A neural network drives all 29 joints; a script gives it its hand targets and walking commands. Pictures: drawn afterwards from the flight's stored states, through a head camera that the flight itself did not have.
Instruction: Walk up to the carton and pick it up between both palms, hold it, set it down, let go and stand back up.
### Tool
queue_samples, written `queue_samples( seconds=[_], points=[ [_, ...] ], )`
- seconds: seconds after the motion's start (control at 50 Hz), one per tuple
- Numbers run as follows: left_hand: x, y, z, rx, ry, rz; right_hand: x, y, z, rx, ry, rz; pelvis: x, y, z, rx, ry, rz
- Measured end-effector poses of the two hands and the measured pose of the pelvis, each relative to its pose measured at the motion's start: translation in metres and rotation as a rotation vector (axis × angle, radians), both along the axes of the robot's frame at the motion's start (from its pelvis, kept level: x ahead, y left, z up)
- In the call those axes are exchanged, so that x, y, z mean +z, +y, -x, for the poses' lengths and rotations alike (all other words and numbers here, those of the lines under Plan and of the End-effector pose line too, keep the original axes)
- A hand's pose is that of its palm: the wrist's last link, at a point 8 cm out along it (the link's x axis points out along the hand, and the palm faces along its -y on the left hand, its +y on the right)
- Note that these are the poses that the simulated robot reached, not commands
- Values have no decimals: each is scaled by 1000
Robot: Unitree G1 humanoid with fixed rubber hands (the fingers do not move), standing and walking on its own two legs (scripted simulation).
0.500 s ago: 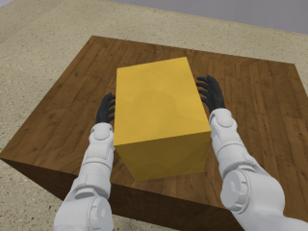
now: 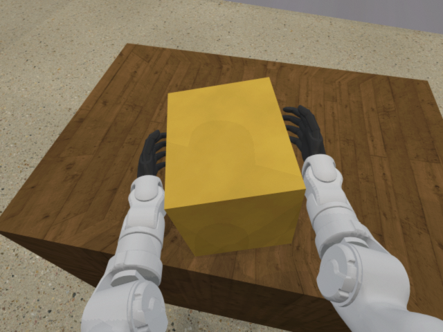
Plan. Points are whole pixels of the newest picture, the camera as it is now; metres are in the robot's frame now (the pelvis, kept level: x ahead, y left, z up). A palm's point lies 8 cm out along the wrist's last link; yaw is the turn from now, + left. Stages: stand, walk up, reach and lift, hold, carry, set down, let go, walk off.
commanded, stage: set down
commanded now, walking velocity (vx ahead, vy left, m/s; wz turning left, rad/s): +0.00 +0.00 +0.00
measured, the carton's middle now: (230, 169) +0.44 +0.03 +0.00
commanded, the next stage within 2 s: none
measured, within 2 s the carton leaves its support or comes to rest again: rests again in 0.60 s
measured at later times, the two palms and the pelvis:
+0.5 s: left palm (151, 174) +0.38 +0.18 +0.04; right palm (313, 153) +0.44 -0.12 +0.07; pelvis +0.00 +0.00 +0.00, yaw -1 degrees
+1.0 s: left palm (152, 174) +0.38 +0.17 +0.04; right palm (313, 154) +0.44 -0.12 +0.07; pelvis +0.00 +0.00 +0.00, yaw -1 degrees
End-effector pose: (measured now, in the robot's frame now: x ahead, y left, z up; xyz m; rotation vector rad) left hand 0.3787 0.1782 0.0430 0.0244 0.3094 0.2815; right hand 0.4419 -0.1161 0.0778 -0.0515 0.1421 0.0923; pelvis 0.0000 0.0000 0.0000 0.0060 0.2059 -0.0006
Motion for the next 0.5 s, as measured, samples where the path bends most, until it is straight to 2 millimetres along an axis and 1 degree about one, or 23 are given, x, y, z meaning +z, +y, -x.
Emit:
queue_samples(
  seconds=[0.26,0.5],
  points=[
    [-2,1,2,-4,-13,-5,-1,0,3,-3,-4,-3,0,0,5,-9,6,0],
    [-2,-3,1,-5,-18,0,-6,-5,5,-10,5,0,0,-2,1,-12,-3,-3]
  ],
)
